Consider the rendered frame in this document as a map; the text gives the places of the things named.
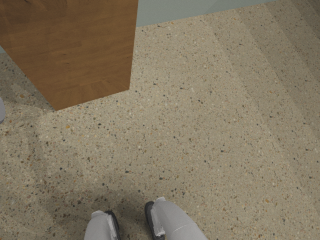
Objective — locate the right robot shin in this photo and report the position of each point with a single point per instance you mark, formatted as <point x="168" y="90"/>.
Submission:
<point x="161" y="199"/>

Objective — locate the robot left thigh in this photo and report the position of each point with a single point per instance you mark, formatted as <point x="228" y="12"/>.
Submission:
<point x="101" y="228"/>

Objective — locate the cabinet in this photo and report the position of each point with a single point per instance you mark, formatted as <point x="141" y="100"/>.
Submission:
<point x="73" y="51"/>

